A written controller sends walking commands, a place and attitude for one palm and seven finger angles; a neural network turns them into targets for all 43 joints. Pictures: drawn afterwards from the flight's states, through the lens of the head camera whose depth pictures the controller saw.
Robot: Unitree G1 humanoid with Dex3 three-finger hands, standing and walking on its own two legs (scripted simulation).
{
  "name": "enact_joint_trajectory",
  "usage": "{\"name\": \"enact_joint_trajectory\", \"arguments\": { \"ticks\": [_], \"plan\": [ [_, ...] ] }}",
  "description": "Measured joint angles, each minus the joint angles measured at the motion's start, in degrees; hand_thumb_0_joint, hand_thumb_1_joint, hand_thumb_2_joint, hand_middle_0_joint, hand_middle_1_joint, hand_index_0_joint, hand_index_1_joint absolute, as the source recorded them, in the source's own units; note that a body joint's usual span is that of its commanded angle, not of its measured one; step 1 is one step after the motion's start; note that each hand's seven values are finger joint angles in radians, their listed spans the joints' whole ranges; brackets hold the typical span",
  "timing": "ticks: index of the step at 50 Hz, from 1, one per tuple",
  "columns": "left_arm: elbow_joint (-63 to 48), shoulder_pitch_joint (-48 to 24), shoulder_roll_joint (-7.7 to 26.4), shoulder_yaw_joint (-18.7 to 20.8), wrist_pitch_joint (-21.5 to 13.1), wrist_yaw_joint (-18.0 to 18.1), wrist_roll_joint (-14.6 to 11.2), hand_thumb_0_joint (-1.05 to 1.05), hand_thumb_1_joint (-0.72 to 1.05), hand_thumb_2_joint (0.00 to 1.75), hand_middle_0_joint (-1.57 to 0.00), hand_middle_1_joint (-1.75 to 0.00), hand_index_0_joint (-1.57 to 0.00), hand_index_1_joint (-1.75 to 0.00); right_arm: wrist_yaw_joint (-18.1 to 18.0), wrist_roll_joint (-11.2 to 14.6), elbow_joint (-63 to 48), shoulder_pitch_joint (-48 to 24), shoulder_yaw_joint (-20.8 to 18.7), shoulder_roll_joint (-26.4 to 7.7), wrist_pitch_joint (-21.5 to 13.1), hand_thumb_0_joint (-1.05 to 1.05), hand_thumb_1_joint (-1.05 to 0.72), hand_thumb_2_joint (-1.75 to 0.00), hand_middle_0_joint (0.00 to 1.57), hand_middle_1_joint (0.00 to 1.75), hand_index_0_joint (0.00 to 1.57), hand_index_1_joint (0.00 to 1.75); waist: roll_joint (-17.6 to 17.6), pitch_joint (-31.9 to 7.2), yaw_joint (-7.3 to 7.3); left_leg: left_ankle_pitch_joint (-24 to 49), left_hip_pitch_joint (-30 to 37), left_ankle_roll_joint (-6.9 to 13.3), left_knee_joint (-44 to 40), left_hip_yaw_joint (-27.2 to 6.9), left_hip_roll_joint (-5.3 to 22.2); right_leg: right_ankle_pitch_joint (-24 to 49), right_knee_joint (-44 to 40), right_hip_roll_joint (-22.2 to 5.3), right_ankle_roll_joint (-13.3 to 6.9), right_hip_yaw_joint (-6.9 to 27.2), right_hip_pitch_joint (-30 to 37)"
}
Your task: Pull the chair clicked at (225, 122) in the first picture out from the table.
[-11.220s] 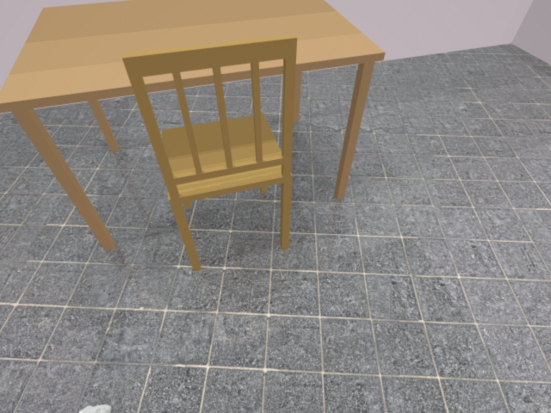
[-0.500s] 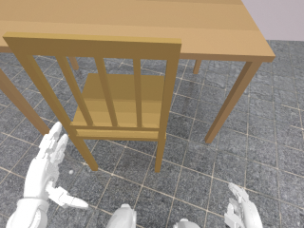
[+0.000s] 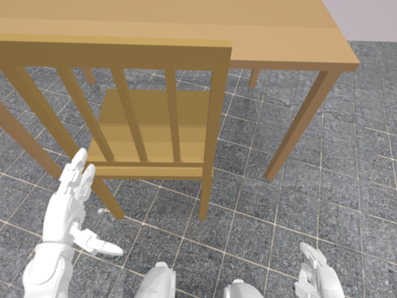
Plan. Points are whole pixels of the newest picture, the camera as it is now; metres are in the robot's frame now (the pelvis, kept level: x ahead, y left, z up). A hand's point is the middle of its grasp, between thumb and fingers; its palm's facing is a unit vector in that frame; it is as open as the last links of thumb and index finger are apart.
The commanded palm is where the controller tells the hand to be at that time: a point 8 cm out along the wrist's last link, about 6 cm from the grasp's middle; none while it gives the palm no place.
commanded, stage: aim the fingers beside a spindle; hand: left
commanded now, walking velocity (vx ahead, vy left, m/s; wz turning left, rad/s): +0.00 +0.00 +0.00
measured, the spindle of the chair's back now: (133, 123) +0.49 +0.18 +0.02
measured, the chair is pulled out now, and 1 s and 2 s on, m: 0.00 0.00 0.00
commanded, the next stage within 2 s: push the fingers through the gap in 1.54 s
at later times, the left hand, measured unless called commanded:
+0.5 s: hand (117, 200) +0.30 +0.17 +0.01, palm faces +0.02 -1.00 -0.02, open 17.0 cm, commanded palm +0.28 +0.23 +0.02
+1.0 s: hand (133, 185) +0.34 +0.15 -0.01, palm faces +0.02 -1.00 -0.02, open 17.0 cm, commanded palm +0.32 +0.21 +0.00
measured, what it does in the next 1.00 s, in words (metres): stands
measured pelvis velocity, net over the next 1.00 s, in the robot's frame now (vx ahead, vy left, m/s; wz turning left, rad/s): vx -0.01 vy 0.01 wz -0.02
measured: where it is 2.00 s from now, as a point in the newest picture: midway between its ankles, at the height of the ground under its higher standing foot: outside the picture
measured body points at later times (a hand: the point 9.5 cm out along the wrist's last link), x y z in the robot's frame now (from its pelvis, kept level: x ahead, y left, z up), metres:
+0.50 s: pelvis -0.01 +0.00 -0.02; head +0.08 +0.02 +0.43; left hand +0.29 +0.23 +0.02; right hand +0.15 -0.24 -0.11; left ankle +0.06 +0.11 -0.65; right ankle -0.02 -0.12 -0.65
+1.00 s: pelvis -0.01 +0.01 -0.03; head +0.09 +0.02 +0.41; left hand +0.33 +0.21 +0.00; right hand +0.12 -0.25 -0.13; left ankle +0.06 +0.11 -0.65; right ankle -0.02 -0.12 -0.65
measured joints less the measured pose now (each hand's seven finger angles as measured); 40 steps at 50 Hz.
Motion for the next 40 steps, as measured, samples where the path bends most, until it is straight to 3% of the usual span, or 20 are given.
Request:
{"name": "enact_joint_trajectory", "arguments": {
  "ticks": [17,40],
  "plan": [
    [3.5,-4.6,-1.2,-1.8,-1.8,2.3,1.5,-0.02,-0.5,0.3,-0.06,-0.08,-0.06,-0.08,0.8,-0.5,0.5,-0.4,-0.1,0.1,1.8,0.01,-0.91,-0.9,0.2,0.3,0.2,0.3,0.1,-0.6,-0.22,-0.4,-3.2,0.3,2.3,0.4,0.0,-0.5,2.6,-0.1,0.3,0.4,-3.4],
    [13.0,-16.4,-1.7,-2.6,-3.0,6.7,4.4,-0.02,-0.5,0.3,-0.06,-0.08,-0.06,-0.08,1.7,-1.1,1.3,-0.7,0.0,0.2,5.2,0.01,-0.91,-0.9,0.2,0.3,0.2,0.3,-0.2,-0.8,-1.02,-1.0,-8.5,0.5,6.0,0.4,0.2,-1.4,6.6,0.0,0.3,0.5,-8.8]
  ]
}}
